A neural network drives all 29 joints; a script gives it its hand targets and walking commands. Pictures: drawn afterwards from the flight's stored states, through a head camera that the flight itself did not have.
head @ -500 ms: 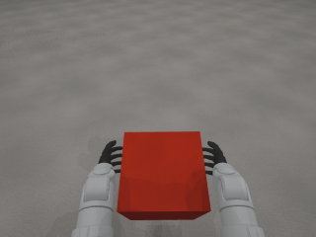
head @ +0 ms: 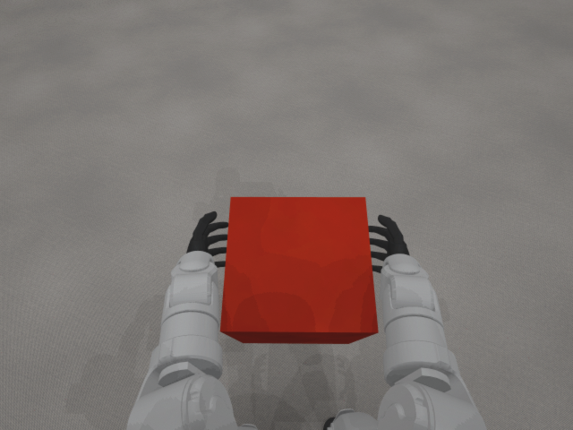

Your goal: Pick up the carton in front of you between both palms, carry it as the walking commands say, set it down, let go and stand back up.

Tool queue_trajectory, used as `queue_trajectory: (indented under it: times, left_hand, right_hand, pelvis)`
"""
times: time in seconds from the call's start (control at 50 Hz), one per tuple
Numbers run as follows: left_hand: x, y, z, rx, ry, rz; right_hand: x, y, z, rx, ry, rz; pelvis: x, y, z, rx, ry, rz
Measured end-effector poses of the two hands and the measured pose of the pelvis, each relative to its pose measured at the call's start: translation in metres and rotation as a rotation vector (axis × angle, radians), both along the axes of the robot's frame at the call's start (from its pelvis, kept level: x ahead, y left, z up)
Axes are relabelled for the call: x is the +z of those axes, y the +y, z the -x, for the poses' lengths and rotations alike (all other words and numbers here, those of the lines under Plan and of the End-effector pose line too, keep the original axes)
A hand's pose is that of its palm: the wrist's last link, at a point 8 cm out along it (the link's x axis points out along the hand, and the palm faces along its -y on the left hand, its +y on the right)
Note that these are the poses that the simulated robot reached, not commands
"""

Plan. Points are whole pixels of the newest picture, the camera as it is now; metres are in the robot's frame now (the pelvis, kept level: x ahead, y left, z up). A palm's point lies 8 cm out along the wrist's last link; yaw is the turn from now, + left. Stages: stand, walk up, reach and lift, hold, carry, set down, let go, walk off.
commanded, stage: set down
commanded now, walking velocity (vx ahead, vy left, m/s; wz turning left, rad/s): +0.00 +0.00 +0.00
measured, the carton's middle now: (296, 279) +0.37 -0.01 -0.10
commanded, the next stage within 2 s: none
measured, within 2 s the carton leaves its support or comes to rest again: neither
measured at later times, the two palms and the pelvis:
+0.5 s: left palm (238, 283) +0.41 +0.10 -0.19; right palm (382, 285) +0.39 -0.19 -0.20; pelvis -0.03 +0.00 -0.13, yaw +1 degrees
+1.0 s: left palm (262, 299) +0.44 +0.07 -0.35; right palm (381, 300) +0.42 -0.22 -0.36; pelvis -0.05 +0.00 -0.25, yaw +4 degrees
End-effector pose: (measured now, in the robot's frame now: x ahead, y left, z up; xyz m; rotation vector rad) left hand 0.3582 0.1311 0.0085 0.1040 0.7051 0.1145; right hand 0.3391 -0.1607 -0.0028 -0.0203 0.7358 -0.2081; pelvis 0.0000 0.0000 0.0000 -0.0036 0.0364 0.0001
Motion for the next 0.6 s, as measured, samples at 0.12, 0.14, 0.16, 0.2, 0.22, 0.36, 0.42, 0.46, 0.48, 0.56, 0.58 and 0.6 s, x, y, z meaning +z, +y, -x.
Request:
queue_trajectory:
  times: [0.12, 0.14, 0.16, 0.2, 0.22, 0.36, 0.42, 0.46, 0.48, 0.56, 0.58, 0.6]
  left_hand:
    - [-0.069, -0.01, -0.009, -0.001, -0.002, -0.003]
    - [-0.082, -0.011, -0.01, 0.001, -0.006, 0.0]
    - [-0.095, -0.013, -0.011, 0.003, -0.01, 0.004]
    - [-0.117, -0.016, -0.014, 0.013, -0.021, 0.015]
    - [-0.127, -0.018, -0.016, 0.019, -0.027, 0.022]
    - [-0.167, -0.024, -0.034, 0.063, -0.086, 0.07]
    - [-0.178, -0.026, -0.042, 0.067, -0.088, 0.081]
    - [-0.186, -0.027, -0.046, 0.067, -0.077, 0.083]
    - [-0.19, -0.028, -0.048, 0.065, -0.071, 0.083]
    - [-0.212, -0.032, -0.053, 0.059, -0.046, 0.079]
    - [-0.218, -0.034, -0.054, 0.057, -0.042, 0.078]
    - [-0.224, -0.035, -0.055, 0.056, -0.039, 0.076]
  right_hand:
    - [-0.069, -0.009, -0.009, 0.003, -0.002, 0.014]
    - [-0.082, -0.011, -0.01, -0.002, -0.005, 0.015]
    - [-0.095, -0.012, -0.011, -0.007, -0.009, 0.014]
    - [-0.117, -0.015, -0.013, -0.02, -0.02, 0.01]
    - [-0.127, -0.016, -0.015, -0.027, -0.027, 0.007]
    - [-0.167, -0.022, -0.035, -0.051, -0.087, -0.019]
    - [-0.178, -0.024, -0.043, -0.047, -0.088, -0.024]
    - [-0.186, -0.026, -0.047, -0.04, -0.078, -0.025]
    - [-0.19, -0.027, -0.049, -0.036, -0.071, -0.025]
    - [-0.212, -0.033, -0.054, -0.023, -0.046, -0.019]
    - [-0.217, -0.034, -0.055, -0.021, -0.042, -0.017]
    - [-0.223, -0.036, -0.056, -0.019, -0.038, -0.014]
  pelvis:
    - [-0.02, -0.007, 0.012, 0.001, 0.202, -0.008]
    - [-0.025, -0.008, 0.014, 0.0, 0.239, -0.01]
    - [-0.03, -0.008, 0.015, 0.0, 0.276, -0.012]
    - [-0.042, -0.009, 0.018, 0.0, 0.348, -0.015]
    - [-0.048, -0.009, 0.019, 0.001, 0.383, -0.016]
    - [-0.092, -0.008, 0.023, 0.005, 0.564, -0.022]
    - [-0.107, -0.007, 0.024, 0.008, 0.601, -0.022]
    - [-0.117, -0.006, 0.025, 0.01, 0.621, -0.022]
    - [-0.121, -0.005, 0.025, 0.011, 0.63, -0.022]
    - [-0.139, -0.002, 0.027, 0.015, 0.664, -0.023]
    - [-0.144, -0.002, 0.027, 0.016, 0.673, -0.023]
    - [-0.149, -0.001, 0.028, 0.017, 0.681, -0.024]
